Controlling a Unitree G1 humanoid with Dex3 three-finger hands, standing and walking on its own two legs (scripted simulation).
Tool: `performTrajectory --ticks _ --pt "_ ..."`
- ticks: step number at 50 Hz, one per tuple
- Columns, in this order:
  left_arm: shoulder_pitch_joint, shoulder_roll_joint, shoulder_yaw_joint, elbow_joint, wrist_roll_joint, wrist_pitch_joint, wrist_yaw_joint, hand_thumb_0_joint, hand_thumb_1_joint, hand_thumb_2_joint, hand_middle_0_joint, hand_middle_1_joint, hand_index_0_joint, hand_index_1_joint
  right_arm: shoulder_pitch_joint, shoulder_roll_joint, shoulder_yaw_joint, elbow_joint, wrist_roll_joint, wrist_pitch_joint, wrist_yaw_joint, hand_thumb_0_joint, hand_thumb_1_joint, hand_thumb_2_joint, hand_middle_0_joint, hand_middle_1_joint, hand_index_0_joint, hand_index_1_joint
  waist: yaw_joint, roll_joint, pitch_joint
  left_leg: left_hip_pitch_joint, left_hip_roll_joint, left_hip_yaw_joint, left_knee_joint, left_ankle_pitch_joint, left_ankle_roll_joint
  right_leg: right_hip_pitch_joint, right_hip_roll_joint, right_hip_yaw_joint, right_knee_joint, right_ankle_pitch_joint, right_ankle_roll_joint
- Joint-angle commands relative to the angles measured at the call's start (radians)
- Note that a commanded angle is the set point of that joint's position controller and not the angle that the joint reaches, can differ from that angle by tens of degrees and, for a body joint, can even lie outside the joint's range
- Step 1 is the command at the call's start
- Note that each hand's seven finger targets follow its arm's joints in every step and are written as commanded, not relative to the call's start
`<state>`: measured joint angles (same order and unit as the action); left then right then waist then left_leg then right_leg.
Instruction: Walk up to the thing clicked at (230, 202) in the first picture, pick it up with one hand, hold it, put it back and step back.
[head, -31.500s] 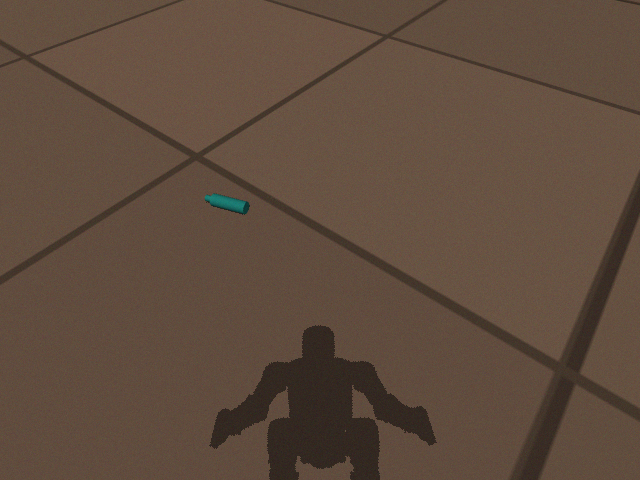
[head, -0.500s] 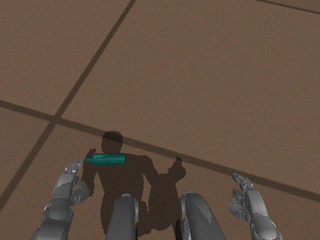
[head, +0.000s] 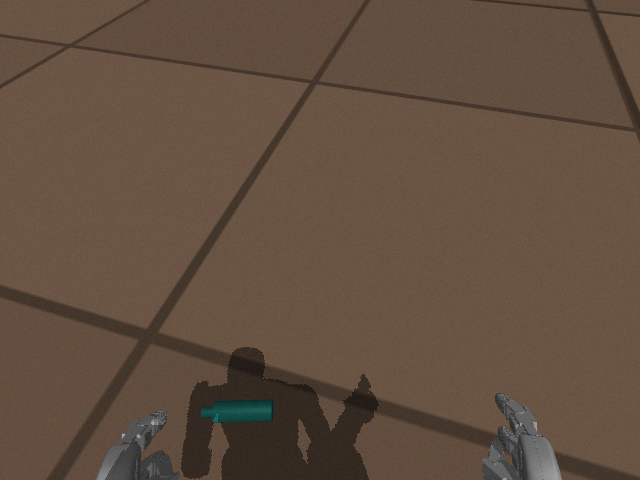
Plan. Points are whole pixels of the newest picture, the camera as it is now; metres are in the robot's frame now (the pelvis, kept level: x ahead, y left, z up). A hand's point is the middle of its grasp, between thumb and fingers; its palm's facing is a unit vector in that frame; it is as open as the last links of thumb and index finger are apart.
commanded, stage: home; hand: left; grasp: from above
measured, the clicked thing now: (237, 411) +0.45 +0.23 -0.69
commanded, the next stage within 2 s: stand in 1.96 s
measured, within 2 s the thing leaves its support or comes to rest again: neither
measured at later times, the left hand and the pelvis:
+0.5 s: hand out of the picture +0.16 +0.17 -0.05, palm faces +0.05 -0.98 -0.21, open 7.4 cm; pelvis +0.00 -0.01 +0.00, yaw +0 degrees
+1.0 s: hand out of the picture +0.16 +0.17 -0.05, palm faces +0.04 -0.98 -0.20, open 7.4 cm; pelvis +0.00 +0.00 +0.00, yaw +0 degrees
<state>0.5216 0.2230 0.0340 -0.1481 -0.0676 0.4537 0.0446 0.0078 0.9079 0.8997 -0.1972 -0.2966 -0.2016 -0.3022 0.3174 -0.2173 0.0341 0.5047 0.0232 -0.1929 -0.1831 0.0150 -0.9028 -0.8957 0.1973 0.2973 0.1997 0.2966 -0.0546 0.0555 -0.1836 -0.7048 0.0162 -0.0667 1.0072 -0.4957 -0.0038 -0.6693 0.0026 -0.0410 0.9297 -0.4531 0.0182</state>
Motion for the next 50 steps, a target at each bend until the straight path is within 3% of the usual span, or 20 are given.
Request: performTrajectory --ticks 1,16,21,26,36,42,47,50 --pt "-0.045 0.094 0.049 -0.169 0.013 -0.050 -0.016 0.000 0.900 0.900 -0.200 -0.300 -0.200 -0.300 -0.077 -0.119 -0.052 -0.145 -0.014 -0.080 -0.014 0.000 -0.901 -0.899 0.200 0.299 0.200 0.299 -0.006 -0.006 -0.032 0.101 -0.018 0.012 -0.181 0.205 0.018 0.054 0.030 -0.033 -0.150 0.153 -0.023" --pt "-0.045 0.110 0.059 -0.172 0.028 -0.057 -0.014 0.000 0.900 0.900 -0.200 -0.300 -0.200 -0.299 -0.092 -0.126 -0.052 -0.132 -0.017 -0.103 -0.009 0.000 -0.900 -0.900 0.200 0.300 0.200 0.300 0.014 0.002 -0.080 0.132 -0.024 0.020 -0.167 0.271 0.017 0.108 0.021 -0.023 -0.139 0.223 -0.022" --pt "-0.048 0.103 0.055 -0.155 0.026 -0.056 -0.013 0.000 0.900 0.900 -0.200 -0.300 -0.200 -0.299 -0.102 -0.122 -0.049 -0.132 -0.019 -0.104 -0.011 0.000 -0.900 -0.900 0.200 0.300 0.200 0.300 0.015 -0.008 -0.034 0.106 -0.024 0.024 -0.171 0.205 0.021 0.085 0.020 -0.025 -0.155 0.170 -0.019" --pt "-0.046 0.106 0.054 -0.173 0.020 -0.057 -0.017 0.000 0.900 0.900 -0.200 -0.300 -0.200 -0.300 -0.094 -0.128 -0.054 -0.129 -0.017 -0.105 -0.012 0.000 -0.900 -0.900 0.200 0.300 0.200 0.300 0.012 0.004 -0.075 0.126 -0.019 0.017 -0.172 0.250 0.014 0.090 0.025 -0.026 -0.137 0.198 -0.023" --pt "-0.037 0.104 0.059 -0.165 0.020 -0.053 -0.016 0.000 0.900 0.900 -0.200 -0.300 -0.200 -0.300 -0.099 -0.122 -0.051 -0.129 -0.016 -0.112 -0.015 0.000 -0.900 -0.900 0.200 0.300 0.200 0.299 0.020 -0.019 -0.043 0.095 -0.020 0.020 -0.173 0.184 0.019 0.080 0.023 -0.025 -0.152 0.144 -0.019" --pt "-0.030 0.106 0.055 -0.161 0.024 -0.055 -0.017 0.000 0.900 0.900 -0.200 -0.300 -0.200 -0.300 -0.088 -0.126 -0.056 -0.120 -0.017 -0.111 -0.016 0.000 -0.900 -0.900 0.200 0.300 0.200 0.300 0.016 0.003 -0.066 0.115 -0.016 0.019 -0.165 0.252 0.013 0.090 0.025 -0.025 -0.130 0.196 -0.023" --pt "-0.050 0.106 0.057 -0.156 0.024 -0.054 -0.017 0.000 0.900 0.900 -0.200 -0.299 -0.200 -0.299 -0.094 -0.125 -0.053 -0.123 -0.016 -0.110 -0.016 0.000 -0.900 -0.900 0.200 0.300 0.200 0.300 0.013 0.000 -0.024 0.102 -0.014 0.017 -0.184 0.172 0.016 0.067 0.025 -0.024 -0.145 0.134 -0.022" --pt "-0.045 0.102 0.052 -0.163 0.020 -0.052 -0.017 0.000 0.900 0.900 -0.200 -0.299 -0.200 -0.299 -0.100 -0.121 -0.053 -0.124 -0.015 -0.114 -0.017 0.000 -0.900 -0.900 0.200 0.300 0.200 0.300 0.018 -0.013 -0.039 0.094 -0.017 0.015 -0.177 0.186 0.017 0.072 0.023 -0.026 -0.146 0.143 -0.020"
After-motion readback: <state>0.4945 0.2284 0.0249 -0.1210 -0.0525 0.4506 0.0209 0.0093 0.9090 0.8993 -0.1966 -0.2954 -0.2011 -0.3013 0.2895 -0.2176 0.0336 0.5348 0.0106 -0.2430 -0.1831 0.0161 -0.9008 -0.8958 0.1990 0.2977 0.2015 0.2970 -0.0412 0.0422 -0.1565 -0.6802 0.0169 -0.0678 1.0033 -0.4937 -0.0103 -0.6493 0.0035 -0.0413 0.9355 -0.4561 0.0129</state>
